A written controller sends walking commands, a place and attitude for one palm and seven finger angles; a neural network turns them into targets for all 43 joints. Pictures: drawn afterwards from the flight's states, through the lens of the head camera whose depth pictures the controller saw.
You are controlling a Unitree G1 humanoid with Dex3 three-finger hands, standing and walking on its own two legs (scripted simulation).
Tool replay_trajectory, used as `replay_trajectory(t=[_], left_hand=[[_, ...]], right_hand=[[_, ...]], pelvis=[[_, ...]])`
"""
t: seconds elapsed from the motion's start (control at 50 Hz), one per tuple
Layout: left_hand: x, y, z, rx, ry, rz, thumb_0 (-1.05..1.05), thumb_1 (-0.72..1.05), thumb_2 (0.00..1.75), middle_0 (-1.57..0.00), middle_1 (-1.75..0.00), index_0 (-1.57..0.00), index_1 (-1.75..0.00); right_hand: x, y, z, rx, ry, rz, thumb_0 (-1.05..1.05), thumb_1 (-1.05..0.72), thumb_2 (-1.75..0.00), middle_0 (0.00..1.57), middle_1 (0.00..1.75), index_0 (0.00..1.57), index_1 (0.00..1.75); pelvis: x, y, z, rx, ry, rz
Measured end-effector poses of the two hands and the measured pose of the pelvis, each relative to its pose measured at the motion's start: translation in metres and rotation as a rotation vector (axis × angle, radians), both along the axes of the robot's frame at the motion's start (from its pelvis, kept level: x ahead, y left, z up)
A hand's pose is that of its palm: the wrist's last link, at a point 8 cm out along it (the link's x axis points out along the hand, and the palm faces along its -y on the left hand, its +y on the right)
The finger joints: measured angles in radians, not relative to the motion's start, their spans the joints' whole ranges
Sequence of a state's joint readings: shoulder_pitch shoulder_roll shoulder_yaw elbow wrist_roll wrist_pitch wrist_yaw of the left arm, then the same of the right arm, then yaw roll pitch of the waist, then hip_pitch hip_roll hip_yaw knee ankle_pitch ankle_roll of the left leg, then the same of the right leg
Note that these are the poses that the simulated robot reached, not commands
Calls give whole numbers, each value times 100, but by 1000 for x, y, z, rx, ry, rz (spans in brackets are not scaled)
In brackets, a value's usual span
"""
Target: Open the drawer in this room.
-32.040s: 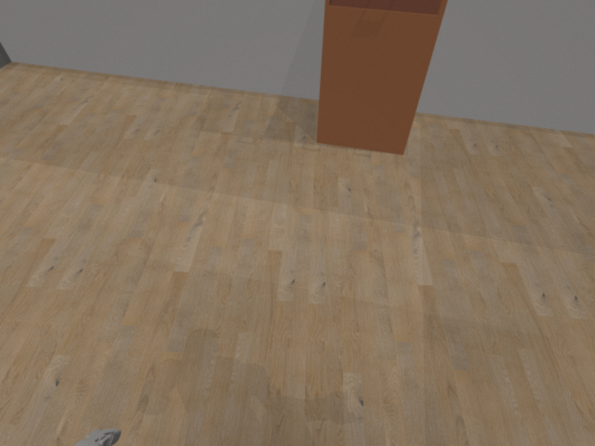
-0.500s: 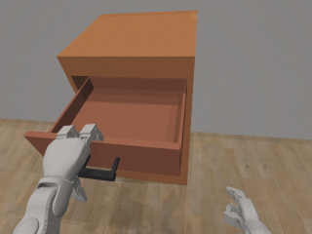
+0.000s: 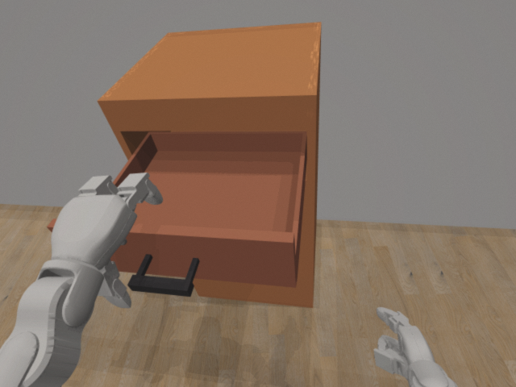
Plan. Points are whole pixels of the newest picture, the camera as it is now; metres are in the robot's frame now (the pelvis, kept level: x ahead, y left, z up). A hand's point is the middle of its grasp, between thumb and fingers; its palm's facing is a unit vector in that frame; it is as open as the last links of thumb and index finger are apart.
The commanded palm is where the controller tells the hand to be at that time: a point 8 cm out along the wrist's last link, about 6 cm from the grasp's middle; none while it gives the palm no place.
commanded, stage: draw the hand back to the body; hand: left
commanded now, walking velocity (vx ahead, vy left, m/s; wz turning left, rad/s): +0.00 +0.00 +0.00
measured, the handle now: (165, 274) +0.28 +0.23 +0.01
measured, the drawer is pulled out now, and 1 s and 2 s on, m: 0.30 0.30 0.30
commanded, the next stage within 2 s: step back with the hand held close in 1.68 s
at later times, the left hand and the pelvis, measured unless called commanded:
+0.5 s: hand (110, 259) +0.22 +0.24 +0.15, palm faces +0.11 -0.06 -0.99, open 13.8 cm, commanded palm +0.18 +0.24 +0.21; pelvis -0.01 +0.00 +0.00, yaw +0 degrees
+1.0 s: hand (99, 242) +0.21 +0.22 +0.20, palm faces +0.41 -0.85 -0.32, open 12.7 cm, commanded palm +0.16 +0.27 +0.20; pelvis +0.01 +0.00 +0.00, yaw +0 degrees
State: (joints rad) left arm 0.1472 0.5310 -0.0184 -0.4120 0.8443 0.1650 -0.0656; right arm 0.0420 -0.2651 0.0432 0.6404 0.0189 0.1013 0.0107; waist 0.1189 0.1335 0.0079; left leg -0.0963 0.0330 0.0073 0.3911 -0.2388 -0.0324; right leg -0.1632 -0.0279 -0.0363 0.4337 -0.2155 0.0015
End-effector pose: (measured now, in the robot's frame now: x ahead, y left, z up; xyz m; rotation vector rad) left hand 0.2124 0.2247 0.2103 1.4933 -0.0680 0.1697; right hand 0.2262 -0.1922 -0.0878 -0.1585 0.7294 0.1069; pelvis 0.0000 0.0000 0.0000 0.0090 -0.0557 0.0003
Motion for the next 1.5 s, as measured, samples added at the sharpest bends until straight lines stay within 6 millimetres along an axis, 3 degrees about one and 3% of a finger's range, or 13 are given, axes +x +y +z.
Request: replay_trajectory(t=[0.22, 0.38, 0.56, 0.7, 0.76, 0.82, 0.92, 1.08, 1.5], left_hand=[[0, -10, -10, 6, 20, -54, 0, -49, 30, -32, -120, -32, -120], [-8, 12, -8, 10, 23, 23, 0, -49, 30, -32, -120, -32, -120], [-22, 16, -16, 8, 55, 4, 0, -49, 30, -32, -120, -32, -120], [-33, 28, -10, 13, 26, 26, 0, -49, 30, -32, -120, -33, -120], [-38, 33, -10, -505, -103, -35, -1, -48, 31, -32, -120, -33, -119], [-41, 34, -12, -822, -258, -80, -1, -44, 32, -32, -117, -32, -117], [-42, 35, -9, -1006, -418, -121, -1, -33, 37, -31, -110, -31, -110], [-37, 43, -5, -994, -422, -126, -1, -9, 47, -29, -94, -29, -94], [-57, 58, -7, -947, -404, -7, 0, 63, 79, -23, -47, -23, -47]], right_hand=[[-15, -4, -4, -5, 8, -7, 2, -90, -90, 20, 29, 20, 30], [-20, -9, -7, -10, 18, -18, 2, -90, -90, 20, 29, 20, 30], [-16, -11, -3, -43, -9, -19, 2, -90, -90, 20, 29, 20, 30], [-10, -6, 2, -46, -27, -12, 2, -90, -90, 20, 29, 20, 30], [-10, -3, 8, -46, -85, -37, 2, -90, -90, 20, 29, 20, 30], [-16, -2, 15, -67, -137, -58, 2, -90, -90, 20, 30, 20, 30], [-28, -4, 19, -101, -146, -67, 1, -90, -90, 20, 30, 20, 30], [-38, -14, 13, -120, -108, -95, 2, -90, -90, 20, 30, 20, 30], [-18, -9, 16, -93, -146, -94, 2, -90, -90, 20, 30, 20, 30]], pelvis=[[-7, -3, 0, 2, 0, -2], [-9, -4, -1, 2, -2, -2], [-8, -1, -1, -1, -2, 7], [-6, 1, -1, -5, -1, 8], [-6, 2, -2, -9, -16, 9], [-3, 1, -1, -12, -25, 4], [6, 1, -1, -16, -34, 3], [15, 4, -1, -19, -27, -3], [16, 4, -1, -20, -17, 4]])
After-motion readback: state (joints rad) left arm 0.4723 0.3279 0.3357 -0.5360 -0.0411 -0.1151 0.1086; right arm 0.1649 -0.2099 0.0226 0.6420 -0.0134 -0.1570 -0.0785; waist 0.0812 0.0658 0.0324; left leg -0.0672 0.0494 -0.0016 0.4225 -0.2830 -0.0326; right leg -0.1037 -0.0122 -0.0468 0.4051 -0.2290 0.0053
